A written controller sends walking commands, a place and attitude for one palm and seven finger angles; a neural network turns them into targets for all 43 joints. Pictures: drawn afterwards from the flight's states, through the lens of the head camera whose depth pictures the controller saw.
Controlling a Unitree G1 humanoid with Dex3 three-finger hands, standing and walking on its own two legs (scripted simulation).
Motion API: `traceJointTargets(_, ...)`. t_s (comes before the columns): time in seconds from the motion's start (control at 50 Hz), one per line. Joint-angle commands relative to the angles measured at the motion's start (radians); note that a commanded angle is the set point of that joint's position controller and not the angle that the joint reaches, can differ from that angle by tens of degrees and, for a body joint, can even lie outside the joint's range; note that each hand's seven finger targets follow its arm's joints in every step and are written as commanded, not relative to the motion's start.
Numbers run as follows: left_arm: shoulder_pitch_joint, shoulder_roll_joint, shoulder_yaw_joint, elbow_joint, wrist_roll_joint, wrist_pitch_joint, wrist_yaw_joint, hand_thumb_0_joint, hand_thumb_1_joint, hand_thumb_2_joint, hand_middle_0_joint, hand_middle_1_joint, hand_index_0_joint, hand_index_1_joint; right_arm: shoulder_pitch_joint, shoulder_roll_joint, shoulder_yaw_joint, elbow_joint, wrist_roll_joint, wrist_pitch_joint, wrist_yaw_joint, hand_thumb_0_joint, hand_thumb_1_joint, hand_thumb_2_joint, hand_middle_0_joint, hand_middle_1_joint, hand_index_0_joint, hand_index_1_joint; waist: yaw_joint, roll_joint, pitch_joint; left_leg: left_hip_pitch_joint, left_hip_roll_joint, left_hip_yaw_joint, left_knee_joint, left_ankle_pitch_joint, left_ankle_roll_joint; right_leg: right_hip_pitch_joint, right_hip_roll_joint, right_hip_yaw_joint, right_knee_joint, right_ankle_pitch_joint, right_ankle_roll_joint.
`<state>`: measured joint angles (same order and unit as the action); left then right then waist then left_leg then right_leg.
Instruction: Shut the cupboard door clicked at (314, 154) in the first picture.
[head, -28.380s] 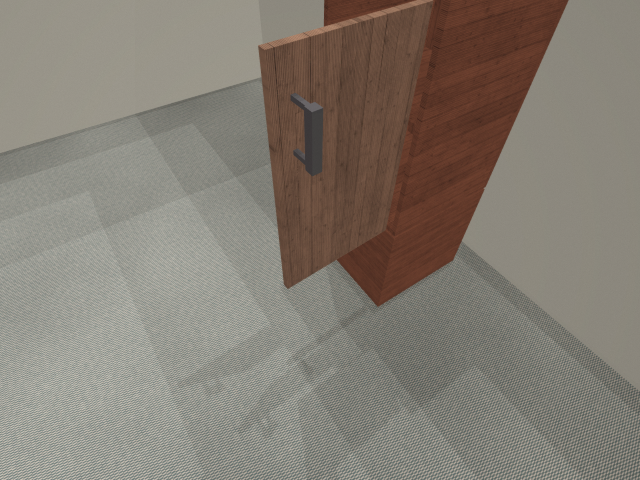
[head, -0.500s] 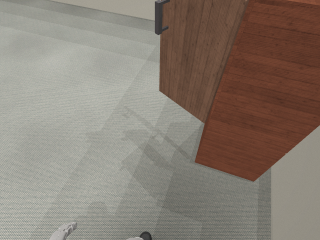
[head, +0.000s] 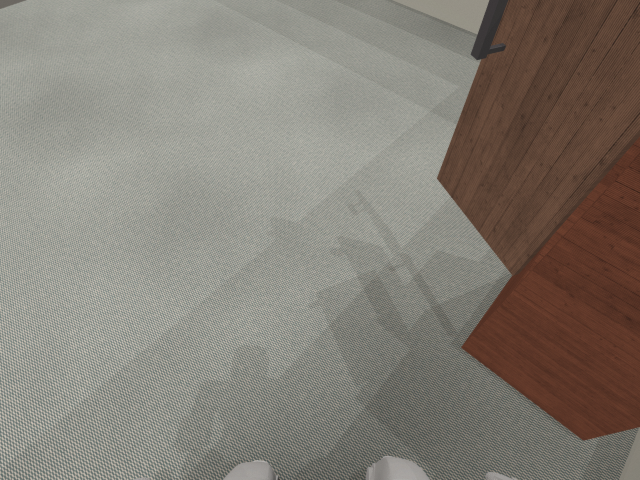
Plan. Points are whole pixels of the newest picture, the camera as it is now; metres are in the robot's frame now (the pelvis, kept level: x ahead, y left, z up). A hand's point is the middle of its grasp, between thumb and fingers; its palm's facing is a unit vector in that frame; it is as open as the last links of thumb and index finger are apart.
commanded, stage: walk to a spot facing it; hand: left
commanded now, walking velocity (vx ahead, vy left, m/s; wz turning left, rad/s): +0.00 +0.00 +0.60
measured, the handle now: (500, 21) +0.84 -0.28 +0.12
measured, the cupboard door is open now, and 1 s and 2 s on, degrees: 64 64 64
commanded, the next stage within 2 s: turn to face it in 1.92 s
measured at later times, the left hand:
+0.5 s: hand out of the picture -0.02 +0.20 -0.17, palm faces +0.36 -0.90 -0.24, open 7.4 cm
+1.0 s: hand out of the picture +0.00 +0.17 -0.14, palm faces +0.62 -0.75 -0.23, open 7.4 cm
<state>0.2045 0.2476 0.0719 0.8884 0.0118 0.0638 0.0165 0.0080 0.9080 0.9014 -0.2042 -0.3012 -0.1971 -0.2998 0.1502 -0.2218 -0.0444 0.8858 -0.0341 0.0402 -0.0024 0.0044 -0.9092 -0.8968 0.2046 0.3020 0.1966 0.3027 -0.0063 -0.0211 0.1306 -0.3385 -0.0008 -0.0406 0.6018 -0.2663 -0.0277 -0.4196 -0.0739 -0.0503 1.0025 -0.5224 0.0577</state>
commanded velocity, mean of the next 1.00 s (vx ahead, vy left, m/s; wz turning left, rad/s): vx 0.17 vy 0.00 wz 0.60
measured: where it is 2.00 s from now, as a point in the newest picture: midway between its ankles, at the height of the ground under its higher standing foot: (221, 401)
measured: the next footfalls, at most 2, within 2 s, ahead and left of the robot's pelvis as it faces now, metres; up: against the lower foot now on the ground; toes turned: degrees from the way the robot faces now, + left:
right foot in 0.08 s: +0.06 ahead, -0.13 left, +0.00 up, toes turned -1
left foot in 0.44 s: +0.00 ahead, +0.11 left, +0.00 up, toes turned +21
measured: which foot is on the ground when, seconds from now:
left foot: down 0.00-0.08, up 0.10-0.42, down 0.44-0.74, up 0.76-1.00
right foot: up 0.00-0.06, down 0.08-0.44, up 0.46-0.74, down 0.76-1.00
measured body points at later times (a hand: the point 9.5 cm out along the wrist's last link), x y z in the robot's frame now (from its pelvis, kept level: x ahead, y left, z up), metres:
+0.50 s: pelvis +0.00 -0.01 +0.00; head +0.05 +0.02 +0.44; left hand -0.04 +0.25 -0.15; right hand +0.19 -0.22 -0.13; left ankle -0.04 +0.10 -0.73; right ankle +0.01 -0.13 -0.70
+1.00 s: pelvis +0.09 -0.01 +0.02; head +0.12 +0.01 +0.47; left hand -0.04 +0.20 -0.12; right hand +0.29 -0.18 -0.13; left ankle +0.04 +0.14 -0.65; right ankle +0.12 -0.13 -0.72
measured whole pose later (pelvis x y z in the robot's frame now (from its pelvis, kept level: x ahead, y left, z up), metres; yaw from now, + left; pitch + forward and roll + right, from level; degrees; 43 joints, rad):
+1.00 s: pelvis +0.09 -0.01 +0.02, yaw +39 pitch +0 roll +1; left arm 0.31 0.18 0.06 0.95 0.03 -0.05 0.00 0.00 0.91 0.90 -0.20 -0.30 -0.20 -0.30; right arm 0.22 -0.24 -0.08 0.94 -0.03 0.05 0.05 0.01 -0.91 -0.90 0.20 0.30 0.19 0.30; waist -0.03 0.00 0.06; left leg -0.57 0.07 0.05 0.98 -0.28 -0.01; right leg -0.08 -0.13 -0.26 0.37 -0.28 0.03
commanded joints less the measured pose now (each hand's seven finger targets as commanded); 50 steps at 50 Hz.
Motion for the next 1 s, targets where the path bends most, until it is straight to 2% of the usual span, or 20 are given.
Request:
traceJointTargets(0.0, 0.097, 0.079, 0.022, -0.075, 0.003, -0.037, -0.001, 0.000, 0.900, 0.900, -0.200, -0.300, -0.200, -0.300, -0.029, -0.219, -0.057, -0.080, -0.001, -0.001, -0.013, 0.000, -0.900, -0.900, 0.200, 0.300, 0.200, 0.300, 0.025, 0.181, -0.155, -0.016, 0.182, -0.239, -0.188, 0.169, 0.152, 0.166, 0.047, -0.013, -0.283, 0.101, -0.006)
traceJointTargets(0.04, 0.208, 0.128, 0.041, -0.052, 0.018, -0.051, 0.005, 0.000, 0.900, 0.900, -0.200, -0.300, -0.200, -0.300, -0.067, -0.153, -0.056, -0.110, 0.015, 0.006, -0.004, 0.000, -0.900, -0.900, 0.200, 0.300, 0.200, 0.300, 0.079, -0.012, -0.124, -0.237, 0.041, -0.150, -0.009, -0.131, 0.070, 0.355, -0.052, 0.088, -0.603, 0.141, -0.031)
traceJointTargets(0.06, 0.189, 0.228, 0.055, -0.072, 0.034, -0.061, 0.012, 0.000, 0.900, 0.900, -0.200, -0.300, -0.200, -0.300, -0.039, -0.084, -0.050, -0.126, 0.022, 0.006, 0.004, 0.000, -0.900, -0.900, 0.200, 0.300, 0.200, 0.300, 0.077, -0.296, -0.108, -0.338, -0.104, -0.001, 0.306, -0.299, -0.007, 0.316, -0.351, 0.471, -0.793, 0.057, -0.151)
traceJointTargets(0.08, 0.142, 0.241, 0.048, -0.094, 0.025, -0.059, 0.014, 0.000, 0.900, 0.900, -0.200, -0.300, -0.200, -0.300, -0.045, -0.122, -0.063, -0.125, 0.009, 0.011, 0.014, 0.000, -0.900, -0.900, 0.200, 0.300, 0.200, 0.300, 0.064, -0.239, -0.089, -0.285, -0.050, -0.059, 0.551, -0.322, 0.004, 0.161, -0.424, 0.493, -0.826, -0.014, -0.215)
traceJointTargets(0.1, 0.084, 0.209, 0.053, -0.114, 0.025, -0.059, 0.022, 0.000, 0.900, 0.900, -0.200, -0.300, -0.200, -0.300, -0.023, -0.112, -0.071, -0.119, 0.011, 0.018, 0.015, 0.000, -0.900, -0.900, 0.200, 0.300, 0.200, 0.300, 0.020, -0.203, -0.091, -0.282, -0.034, -0.072, 0.669, -0.281, 0.007, 0.117, -0.399, 0.491, -0.819, -0.020, -0.220)
traceJointTargets(0.14, -0.017, 0.134, 0.030, -0.120, 0.026, -0.068, 0.022, 0.000, 0.900, 0.900, -0.200, -0.300, -0.200, -0.300, -0.011, -0.098, -0.064, -0.084, 0.007, 0.019, 0.030, 0.000, -0.900, -0.900, 0.200, 0.300, 0.200, 0.300, -0.027, -0.152, -0.037, -0.256, 0.019, -0.036, 0.699, -0.164, -0.008, 0.094, -0.289, 0.217, -0.737, 0.223, -0.194)
traceJointTargets(0.2, 0.038, 0.131, 0.033, -0.094, 0.025, -0.077, 0.022, 0.000, 0.900, 0.900, -0.200, -0.300, -0.200, -0.300, -0.032, -0.059, -0.046, -0.080, 0.018, 0.017, 0.038, 0.000, -0.900, -0.900, 0.200, 0.300, 0.200, 0.300, 0.000, -0.166, -0.106, -0.201, 0.012, 0.047, 0.476, -0.181, -0.027, 0.261, -0.250, 0.036, -0.641, 0.640, -0.178)
traceJointTargets(0.32, 0.143, 0.180, 0.057, -0.046, 0.026, -0.069, 0.021, 0.000, 0.900, 0.900, -0.200, -0.300, -0.200, -0.300, -0.076, -0.039, -0.026, -0.095, 0.025, 0.001, 0.034, 0.000, -0.900, -0.900, 0.200, 0.300, 0.200, 0.300, 0.058, -0.186, -0.170, -0.094, 0.007, 0.123, 0.125, -0.197, -0.006, 0.414, -0.301, -0.009, -0.532, 0.878, -0.182)
traceJointTargets(0.38, 0.112, 0.168, 0.057, -0.049, 0.010, -0.061, 0.015, 0.000, 0.900, 0.900, -0.200, -0.300, -0.200, -0.300, 0.041, -0.095, -0.036, -0.063, 0.018, -0.013, 0.031, 0.000, -0.900, -0.900, 0.200, 0.300, 0.200, 0.300, -0.011, -0.080, -0.222, 0.182, 0.017, 0.111, -0.179, 0.085, 0.017, 0.279, -0.271, -0.104, -0.350, 0.728, -0.093)
traceJointTargets(0.42, 0.070, 0.063, 0.020, -0.119, 0.003, -0.051, 0.008, 0.000, 0.900, 0.900, -0.200, -0.300, -0.200, -0.300, 0.144, -0.281, -0.080, -0.047, 0.007, -0.015, 0.016, 0.000, -0.900, -0.900, 0.200, 0.300, 0.200, 0.300, -0.068, 0.355, -0.253, 0.420, 0.429, -0.375, -0.218, 0.792, 0.242, -0.158, -0.067, -0.109, 0.007, -0.187, 0.021)
traceJointTargets(0.44, -0.013, 0.086, 0.021, -0.144, 0.012, -0.039, 0.013, 0.000, 0.900, 0.900, -0.200, -0.300, -0.200, -0.300, 0.203, -0.272, -0.075, -0.022, 0.002, -0.012, 0.003, 0.000, -0.900, -0.900, 0.200, 0.300, 0.200, 0.300, -0.102, 0.221, -0.244, 0.378, 0.425, -0.362, -0.207, 0.642, 0.282, -0.174, -0.061, -0.011, 0.094, -0.145, 0.007)
traceJointTargets(0.48, -0.068, 0.081, 0.029, -0.129, 0.008, -0.038, 0.006, 0.000, 0.900, 0.900, -0.200, -0.300, -0.200, -0.300, 0.145, -0.217, -0.056, -0.031, -0.003, -0.020, -0.015, 0.000, -0.900, -0.900, 0.200, 0.300, 0.200, 0.300, -0.076, 0.270, -0.169, 0.274, 0.318, -0.311, -0.239, 0.395, 0.233, -0.190, -0.055, 0.032, 0.133, -0.016, 0.004)
traceJointTargets(0.68, 0.089, 0.081, 0.031, -0.062, 0.013, -0.069, -0.042, 0.000, 0.900, 0.900, -0.200, -0.300, -0.200, -0.300, 0.024, -0.206, -0.056, -0.048, 0.001, -0.030, -0.002, 0.000, -0.900, -0.900, 0.200, 0.300, 0.200, 0.300, 0.046, 0.158, -0.081, -0.110, 0.143, -0.262, -0.255, -0.340, 0.157, 0.270, 0.068, -0.069, -0.414, 0.189, 0.005)
traceJointTargets(0.7, 0.188, 0.124, 0.045, -0.039, 0.018, -0.080, -0.037, 0.000, 0.900, 0.900, -0.200, -0.300, -0.200, -0.300, -0.007, -0.173, -0.051, -0.059, 0.009, -0.033, 0.000, 0.000, -0.900, -0.900, 0.200, 0.300, 0.200, 0.300, 0.101, 0.051, -0.105, -0.256, 0.064, -0.209, -0.116, -0.376, 0.121, 0.457, 0.023, 0.001, -0.554, 0.128, -0.006)
traceJointTargets(0.72, 0.278, 0.215, 0.066, -0.024, 0.033, -0.094, -0.020, 0.000, 0.900, 0.900, -0.200, -0.300, -0.200, -0.300, 0.006, -0.084, -0.034, -0.084, 0.023, -0.041, 0.004, 0.000, -0.900, -0.900, 0.200, 0.300, 0.200, 0.300, 0.143, -0.242, -0.149, -0.464, -0.064, -0.045, 0.218, -0.395, 0.055, 0.619, -0.262, 0.341, -0.758, -0.158, -0.086)
traceJointTargets(0.74, 0.282, 0.253, 0.062, -0.027, 0.021, -0.086, -0.010, 0.000, 0.900, 0.900, -0.200, -0.300, -0.200, -0.300, -0.036, -0.085, -0.037, -0.110, 0.009, -0.045, 0.010, 0.000, -0.900, -0.900, 0.200, 0.300, 0.200, 0.300, 0.146, -0.292, -0.103, -0.495, -0.055, -0.028, 0.496, -0.389, 0.040, 0.486, -0.436, 0.570, -0.892, -0.306, -0.172)
traceJointTargets(0.76, 0.209, 0.246, 0.063, -0.046, 0.017, -0.094, -0.003, 0.000, 0.900, 0.900, -0.200, -0.300, -0.200, -0.300, -0.016, -0.105, -0.049, -0.109, 0.000, -0.040, 0.019, 0.000, -0.900, -0.900, 0.200, 0.300, 0.200, 0.300, 0.085, -0.220, -0.078, -0.481, 0.002, -0.070, 0.644, -0.292, 0.040, 0.352, -0.459, 0.620, -0.923, -0.420, -0.207)
traceJointTargets(0.8, 0.044, 0.151, 0.042, -0.065, 0.021, -0.109, 0.002, 0.000, 0.900, 0.900, -0.200, -0.300, -0.200, -0.300, 0.024, -0.095, -0.057, -0.066, -0.004, -0.025, 0.038, 0.000, -0.900, -0.900, 0.200, 0.300, 0.200, 0.300, -0.007, -0.163, -0.018, -0.420, 0.079, -0.055, 0.708, -0.110, 0.024, 0.187, -0.386, 0.374, -0.911, -0.283, -0.163)
traceJointTargets(0.86, 0.058, 0.105, 0.030, -0.037, 0.017, -0.133, -0.002, 0.000, 0.900, 0.900, -0.200, -0.300, -0.200, -0.300, 0.034, -0.052, -0.043, -0.038, 0.004, -0.020, 0.056, 0.000, -0.900, -0.900, 0.200, 0.300, 0.200, 0.300, -0.013, -0.145, -0.034, -0.346, 0.090, 0.029, 0.560, -0.003, -0.001, 0.250, -0.273, 0.019, -0.845, 0.197, -0.133)
traceJointTargets(0.98, 0.199, 0.120, 0.034, 0.042, 0.019, -0.137, -0.005, 0.000, 0.900, 0.900, -0.200, -0.300, -0.200, -0.300, -0.102, -0.014, -0.020, -0.073, 0.005, -0.035, 0.073, 0.000, -0.900, -0.900, 0.200, 0.300, 0.200, 0.300, 0.054, -0.132, -0.042, -0.317, 0.075, 0.132, 0.220, 0.003, 0.021, 0.432, -0.293, -0.128, -0.774, 0.506, -0.129)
